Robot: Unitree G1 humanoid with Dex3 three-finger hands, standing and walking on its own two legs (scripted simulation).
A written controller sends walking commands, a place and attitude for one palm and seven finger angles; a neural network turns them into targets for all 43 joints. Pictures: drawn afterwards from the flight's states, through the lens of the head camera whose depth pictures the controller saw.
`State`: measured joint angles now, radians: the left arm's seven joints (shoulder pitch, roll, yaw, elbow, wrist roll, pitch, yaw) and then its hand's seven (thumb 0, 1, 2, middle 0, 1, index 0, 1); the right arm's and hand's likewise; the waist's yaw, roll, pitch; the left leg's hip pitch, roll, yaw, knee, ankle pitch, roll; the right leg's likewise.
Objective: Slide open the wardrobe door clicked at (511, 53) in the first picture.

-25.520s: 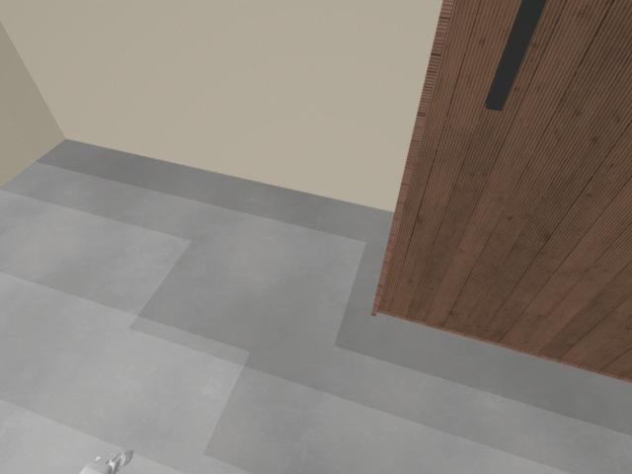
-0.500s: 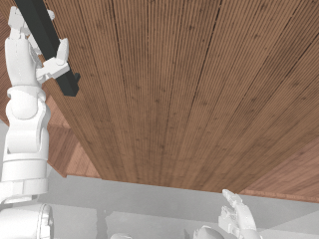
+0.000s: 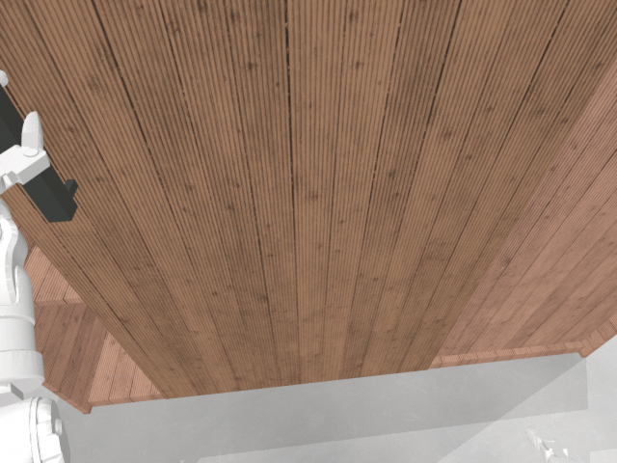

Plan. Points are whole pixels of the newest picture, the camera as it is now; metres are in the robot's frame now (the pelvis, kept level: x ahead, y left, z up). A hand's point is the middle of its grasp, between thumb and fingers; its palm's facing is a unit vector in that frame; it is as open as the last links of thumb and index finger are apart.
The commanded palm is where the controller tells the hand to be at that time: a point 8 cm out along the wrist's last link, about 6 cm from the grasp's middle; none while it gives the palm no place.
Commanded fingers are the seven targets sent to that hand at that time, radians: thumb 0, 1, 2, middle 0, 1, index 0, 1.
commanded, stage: stop walking and hold the door there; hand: left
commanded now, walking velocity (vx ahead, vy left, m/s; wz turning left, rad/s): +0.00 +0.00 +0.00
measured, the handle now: (4, 103) +0.42 +0.33 +0.27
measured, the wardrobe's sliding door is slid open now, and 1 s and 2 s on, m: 0.24 0.24 0.24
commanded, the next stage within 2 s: none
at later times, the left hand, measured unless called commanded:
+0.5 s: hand (29, 147) +0.38 +0.30 +0.24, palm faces +0.49 -0.85 -0.18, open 7.2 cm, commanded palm +0.34 +0.34 +0.20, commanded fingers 0.00 0.90 0.90 -0.45 -1.40 -0.45 -1.40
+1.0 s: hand (28, 150) +0.38 +0.30 +0.24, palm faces +0.34 -0.92 -0.19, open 6.5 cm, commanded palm +0.35 +0.34 +0.20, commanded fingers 0.00 0.90 0.90 -0.45 -1.40 -0.45 -1.40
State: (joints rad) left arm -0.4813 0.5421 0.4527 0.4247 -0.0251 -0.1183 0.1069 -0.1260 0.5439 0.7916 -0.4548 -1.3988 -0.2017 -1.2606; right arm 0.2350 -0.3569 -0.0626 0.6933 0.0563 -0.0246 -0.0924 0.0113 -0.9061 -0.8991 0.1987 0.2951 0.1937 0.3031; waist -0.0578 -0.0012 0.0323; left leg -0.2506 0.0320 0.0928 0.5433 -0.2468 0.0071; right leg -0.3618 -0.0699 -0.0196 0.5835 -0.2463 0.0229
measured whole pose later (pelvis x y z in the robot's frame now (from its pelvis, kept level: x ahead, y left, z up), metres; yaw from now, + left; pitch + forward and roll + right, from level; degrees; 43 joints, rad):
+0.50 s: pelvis -0.04 +0.02 +0.00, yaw -5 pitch -1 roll +0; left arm -0.61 0.57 0.40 0.62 -0.04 -0.12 0.12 -0.09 0.61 0.74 -0.45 -1.40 -0.17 -1.32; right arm 0.29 -0.27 0.02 0.71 0.05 -0.03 -0.11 0.01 -0.90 -0.90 0.21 0.30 0.20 0.30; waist -0.02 0.02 0.01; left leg -0.31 0.04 0.12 0.51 -0.19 0.03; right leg -0.29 -0.02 -0.03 0.54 -0.28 0.01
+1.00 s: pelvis -0.04 +0.08 +0.00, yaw +0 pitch -1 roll +1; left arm -0.67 0.45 0.29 0.55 -0.05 -0.18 0.07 -0.19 0.58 0.81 -0.45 -1.41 -0.28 -1.37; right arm 0.22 -0.31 -0.04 0.70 0.05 0.01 -0.09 0.01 -0.90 -0.90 0.20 0.30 0.20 0.30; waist -0.03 0.02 0.07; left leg -0.31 0.00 0.10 0.57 -0.24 0.03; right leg -0.38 -0.13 -0.02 0.81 -0.45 0.05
